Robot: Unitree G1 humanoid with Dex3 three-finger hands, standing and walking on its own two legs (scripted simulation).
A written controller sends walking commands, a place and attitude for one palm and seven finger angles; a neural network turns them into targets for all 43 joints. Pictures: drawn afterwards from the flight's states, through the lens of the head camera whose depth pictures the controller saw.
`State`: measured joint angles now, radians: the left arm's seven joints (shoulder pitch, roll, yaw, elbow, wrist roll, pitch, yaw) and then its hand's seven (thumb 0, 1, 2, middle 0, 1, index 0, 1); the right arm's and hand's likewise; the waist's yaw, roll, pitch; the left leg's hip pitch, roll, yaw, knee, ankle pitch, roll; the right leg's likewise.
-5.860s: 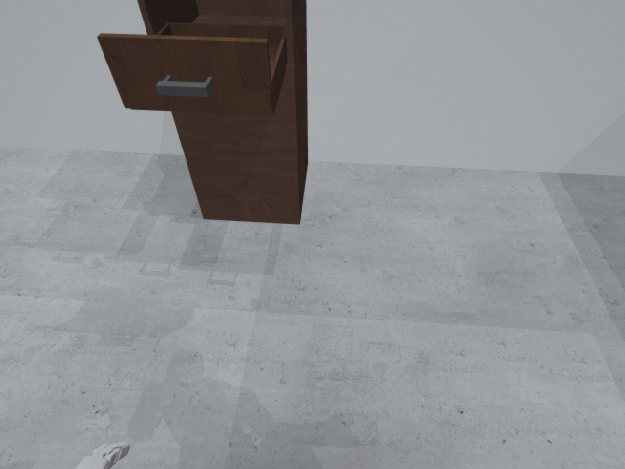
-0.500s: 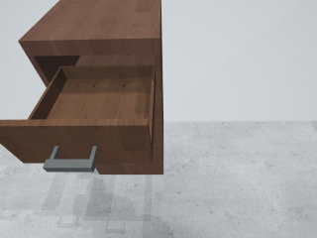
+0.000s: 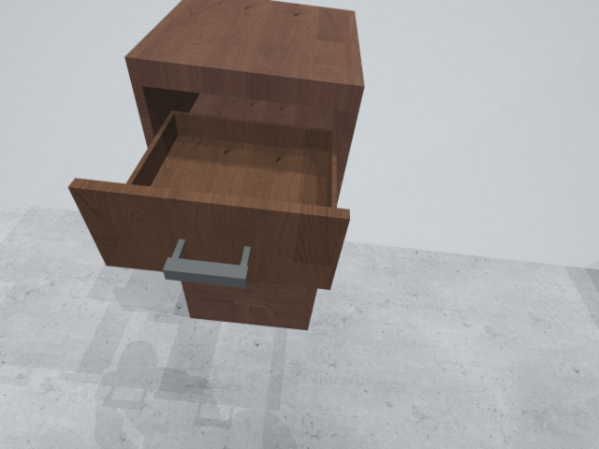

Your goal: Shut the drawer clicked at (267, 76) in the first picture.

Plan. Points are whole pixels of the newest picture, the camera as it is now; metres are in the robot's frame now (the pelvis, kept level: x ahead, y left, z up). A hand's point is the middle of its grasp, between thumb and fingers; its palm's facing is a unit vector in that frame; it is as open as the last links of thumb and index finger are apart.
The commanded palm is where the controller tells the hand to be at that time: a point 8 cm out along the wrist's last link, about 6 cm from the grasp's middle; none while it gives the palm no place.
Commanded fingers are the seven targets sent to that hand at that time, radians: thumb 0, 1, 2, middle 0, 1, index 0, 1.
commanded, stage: come to a stop and stand still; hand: left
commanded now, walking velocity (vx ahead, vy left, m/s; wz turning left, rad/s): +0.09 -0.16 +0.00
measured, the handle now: (210, 260) +0.37 +0.16 +0.03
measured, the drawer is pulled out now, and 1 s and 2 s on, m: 0.29 0.29 0.29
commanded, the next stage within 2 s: look again from close up in 0.76 s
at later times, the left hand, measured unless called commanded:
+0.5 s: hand out of the picture +0.05 +0.10 -0.17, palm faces +0.05 -0.97 -0.25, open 7.2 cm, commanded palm none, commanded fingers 0.00 0.90 0.90 -0.20 -0.30 -0.20 -0.30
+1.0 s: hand out of the picture -0.04 +0.07 -0.18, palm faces +0.03 -0.98 -0.18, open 7.3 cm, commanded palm none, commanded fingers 0.00 0.90 0.90 -0.20 -0.30 -0.20 -0.30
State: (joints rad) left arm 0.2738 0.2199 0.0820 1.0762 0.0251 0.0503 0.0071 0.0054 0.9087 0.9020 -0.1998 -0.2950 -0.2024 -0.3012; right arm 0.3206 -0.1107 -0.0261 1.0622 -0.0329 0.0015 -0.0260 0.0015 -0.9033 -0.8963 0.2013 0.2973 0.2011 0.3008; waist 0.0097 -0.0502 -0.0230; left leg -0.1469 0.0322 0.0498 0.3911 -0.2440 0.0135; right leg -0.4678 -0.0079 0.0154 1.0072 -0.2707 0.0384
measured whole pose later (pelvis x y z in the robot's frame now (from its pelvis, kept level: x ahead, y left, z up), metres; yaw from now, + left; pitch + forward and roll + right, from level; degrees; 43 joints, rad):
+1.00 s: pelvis -0.01 -0.08 -0.01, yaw -1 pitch -1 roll -1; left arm 0.35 0.08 -0.01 1.13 0.02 -0.04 0.05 0.01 0.91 0.90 -0.20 -0.30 -0.21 -0.30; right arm 0.27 -0.17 -0.02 1.08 -0.01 0.00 -0.02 0.01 -0.92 -0.90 0.20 0.30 0.20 0.30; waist 0.00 0.07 0.04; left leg -0.22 0.07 0.04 0.54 -0.29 -0.01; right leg -0.18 0.04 -0.11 0.45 -0.25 -0.06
